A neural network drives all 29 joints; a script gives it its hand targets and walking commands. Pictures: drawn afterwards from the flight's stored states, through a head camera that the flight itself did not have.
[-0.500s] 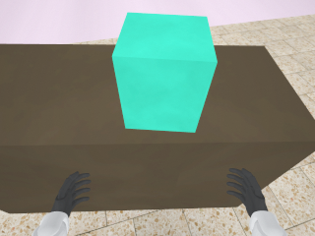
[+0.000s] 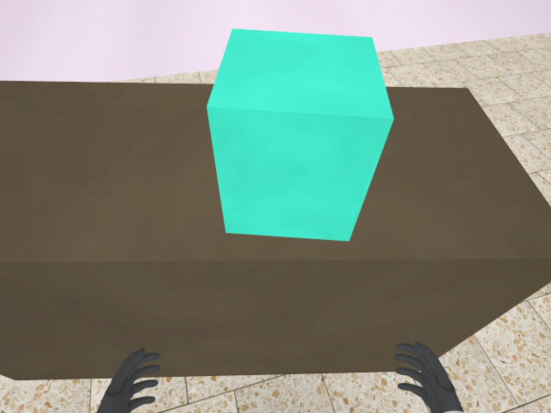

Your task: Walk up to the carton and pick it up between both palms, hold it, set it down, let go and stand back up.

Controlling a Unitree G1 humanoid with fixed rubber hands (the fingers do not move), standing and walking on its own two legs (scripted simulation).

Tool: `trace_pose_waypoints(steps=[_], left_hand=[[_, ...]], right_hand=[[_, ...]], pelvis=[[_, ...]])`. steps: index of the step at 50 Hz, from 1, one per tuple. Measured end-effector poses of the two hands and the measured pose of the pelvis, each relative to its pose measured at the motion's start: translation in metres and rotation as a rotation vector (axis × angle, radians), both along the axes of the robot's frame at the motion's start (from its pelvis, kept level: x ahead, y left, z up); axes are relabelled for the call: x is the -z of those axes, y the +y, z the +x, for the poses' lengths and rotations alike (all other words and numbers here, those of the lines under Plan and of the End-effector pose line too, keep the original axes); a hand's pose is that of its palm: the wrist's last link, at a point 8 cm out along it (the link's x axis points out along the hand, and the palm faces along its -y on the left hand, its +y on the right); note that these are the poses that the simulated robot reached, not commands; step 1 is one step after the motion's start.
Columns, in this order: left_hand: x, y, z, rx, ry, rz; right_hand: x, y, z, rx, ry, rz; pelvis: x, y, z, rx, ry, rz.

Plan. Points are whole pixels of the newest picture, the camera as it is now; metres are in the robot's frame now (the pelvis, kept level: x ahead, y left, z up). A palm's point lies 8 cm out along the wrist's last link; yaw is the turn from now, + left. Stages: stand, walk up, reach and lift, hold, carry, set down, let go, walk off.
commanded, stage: let go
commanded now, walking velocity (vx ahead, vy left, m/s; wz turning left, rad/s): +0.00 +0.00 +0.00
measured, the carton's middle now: (294, 141) +0.49 -0.01 +0.12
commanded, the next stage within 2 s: stand in 0.36 s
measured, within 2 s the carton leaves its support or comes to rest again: neither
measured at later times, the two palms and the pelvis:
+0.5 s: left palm out of the picture +0.10 +0.23 -0.10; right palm out of the picture +0.09 -0.25 -0.11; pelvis -0.01 -0.01 -0.01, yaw -2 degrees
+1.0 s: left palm out of the picture +0.07 +0.22 -0.13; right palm out of the picture -0.01 -0.25 -0.15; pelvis +0.00 +0.00 -0.01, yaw -5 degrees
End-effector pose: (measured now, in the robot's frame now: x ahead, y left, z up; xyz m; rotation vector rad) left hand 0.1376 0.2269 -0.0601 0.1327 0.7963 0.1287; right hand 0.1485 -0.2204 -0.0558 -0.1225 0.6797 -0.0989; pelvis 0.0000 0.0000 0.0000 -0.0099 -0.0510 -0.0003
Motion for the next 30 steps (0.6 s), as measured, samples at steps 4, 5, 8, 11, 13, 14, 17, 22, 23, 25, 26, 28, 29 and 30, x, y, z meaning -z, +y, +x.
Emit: trace_pose_waypoints(steps=[4,5,8,11,13,14,17,22,23,25,26,28,29,30], left_hand=[[0.004,0.001,-0.001,0.004,-0.002,0.011],[0.005,0.001,-0.001,0.006,-0.002,0.013],[0.006,0.0,0.001,0.014,-0.001,0.019],[0.009,-0.002,0.002,0.019,0.009,0.024],[0.012,-0.003,0.001,0.018,0.023,0.024],[0.013,-0.004,-0.001,0.016,0.032,0.023],[0.018,-0.005,-0.005,0.01,0.059,0.02],[0.028,-0.002,-0.018,0.061,0.072,0.066],[0.032,0.001,-0.025,0.071,0.088,0.077],[0.039,0.008,-0.041,0.075,0.138,0.091],[0.042,0.01,-0.049,0.072,0.166,0.097],[0.047,0.014,-0.064,0.063,0.221,0.107],[0.049,0.015,-0.07,0.059,0.244,0.111],[0.051,0.015,-0.075,0.056,0.265,0.112]], right_hand=[[0.004,-0.001,-0.001,-0.003,-0.006,-0.007],[0.006,-0.001,-0.001,-0.004,-0.006,-0.008],[0.009,-0.002,-0.001,-0.008,-0.001,-0.011],[0.014,-0.004,-0.004,-0.014,0.014,-0.013],[0.018,-0.005,-0.008,-0.018,0.027,-0.014],[0.019,-0.005,-0.01,-0.019,0.035,-0.015],[0.024,-0.006,-0.016,-0.022,0.055,-0.019],[0.038,-0.014,-0.033,-0.017,0.152,-0.057],[0.044,-0.018,-0.04,-0.002,0.188,-0.063],[0.054,-0.029,-0.056,0.032,0.259,-0.071],[0.06,-0.034,-0.064,0.047,0.292,-0.072],[0.068,-0.043,-0.079,0.071,0.352,-0.074],[0.072,-0.047,-0.086,0.082,0.377,-0.075],[0.075,-0.05,-0.093,0.093,0.398,-0.076]], pelvis=[[0.001,0.0,-0.003,-0.003,-0.005,-0.001],[0.001,0.0,-0.004,-0.003,-0.007,-0.001],[0.001,0.0,-0.008,-0.003,-0.015,-0.002],[0.001,-0.001,-0.011,-0.001,-0.024,-0.001],[0.001,-0.001,-0.013,0.001,-0.029,0.0],[0.001,-0.002,-0.014,0.002,-0.031,0.001],[0.002,-0.003,-0.017,0.004,-0.034,0.004],[0.005,-0.005,-0.018,0.016,0.011,0.008],[0.006,-0.006,-0.017,0.02,0.024,0.009],[0.007,-0.007,-0.013,0.027,0.044,0.012],[0.008,-0.007,-0.011,0.03,0.052,0.012],[0.009,-0.008,-0.008,0.036,0.067,0.011],[0.01,-0.008,-0.006,0.041,0.073,0.01],[0.011,-0.008,-0.004,0.045,0.077,0.009]])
